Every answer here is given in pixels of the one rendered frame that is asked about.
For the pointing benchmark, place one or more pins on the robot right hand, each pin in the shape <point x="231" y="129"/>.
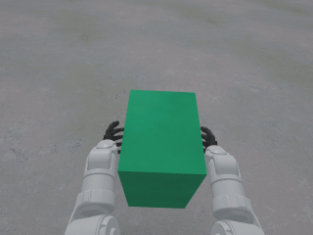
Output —
<point x="209" y="138"/>

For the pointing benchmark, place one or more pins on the robot left forearm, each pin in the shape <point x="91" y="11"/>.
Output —
<point x="97" y="195"/>

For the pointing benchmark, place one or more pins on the robot left upper arm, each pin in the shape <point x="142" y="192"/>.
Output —
<point x="103" y="224"/>

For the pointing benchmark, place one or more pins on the carton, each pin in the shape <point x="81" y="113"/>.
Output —
<point x="161" y="162"/>

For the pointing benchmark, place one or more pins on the robot right upper arm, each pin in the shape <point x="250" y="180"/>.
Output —
<point x="231" y="227"/>

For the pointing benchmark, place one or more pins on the robot right forearm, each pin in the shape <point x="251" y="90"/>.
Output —
<point x="229" y="199"/>

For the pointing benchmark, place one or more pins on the robot left hand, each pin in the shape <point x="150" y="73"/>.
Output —
<point x="110" y="132"/>

